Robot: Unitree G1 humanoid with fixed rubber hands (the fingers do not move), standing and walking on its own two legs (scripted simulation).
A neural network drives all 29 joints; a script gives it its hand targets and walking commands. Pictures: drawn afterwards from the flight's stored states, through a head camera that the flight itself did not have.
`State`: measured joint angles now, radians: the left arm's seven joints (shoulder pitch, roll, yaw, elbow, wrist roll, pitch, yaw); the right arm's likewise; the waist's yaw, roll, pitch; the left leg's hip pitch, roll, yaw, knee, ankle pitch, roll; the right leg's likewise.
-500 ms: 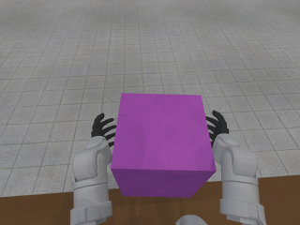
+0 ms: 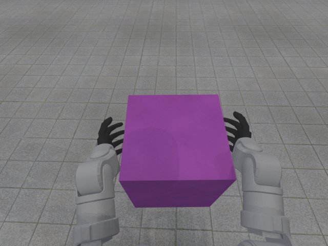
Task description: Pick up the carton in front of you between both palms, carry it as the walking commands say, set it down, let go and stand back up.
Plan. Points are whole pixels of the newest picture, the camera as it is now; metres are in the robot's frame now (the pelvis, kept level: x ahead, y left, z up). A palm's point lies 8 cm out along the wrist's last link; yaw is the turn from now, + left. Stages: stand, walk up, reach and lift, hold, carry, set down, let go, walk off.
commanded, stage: carry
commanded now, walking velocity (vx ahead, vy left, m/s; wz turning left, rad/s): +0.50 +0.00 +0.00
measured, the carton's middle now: (172, 156) +0.33 +0.02 +0.02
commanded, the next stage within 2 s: none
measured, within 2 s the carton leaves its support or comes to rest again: neither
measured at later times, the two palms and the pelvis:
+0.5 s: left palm (125, 70) +0.65 +0.18 +0.06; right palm (213, 73) +0.64 -0.13 +0.06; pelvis +0.33 +0.05 -0.01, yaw -1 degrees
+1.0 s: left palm (139, 31) +0.89 +0.15 +0.09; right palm (210, 30) +0.91 -0.15 +0.08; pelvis +0.64 +0.00 +0.01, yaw +1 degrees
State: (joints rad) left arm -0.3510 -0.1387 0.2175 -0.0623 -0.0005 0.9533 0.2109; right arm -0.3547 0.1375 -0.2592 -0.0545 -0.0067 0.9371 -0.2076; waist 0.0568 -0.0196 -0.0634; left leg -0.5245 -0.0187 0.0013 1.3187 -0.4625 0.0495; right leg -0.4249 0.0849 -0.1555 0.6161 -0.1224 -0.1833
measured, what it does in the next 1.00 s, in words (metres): walks ahead: left foot, then right foot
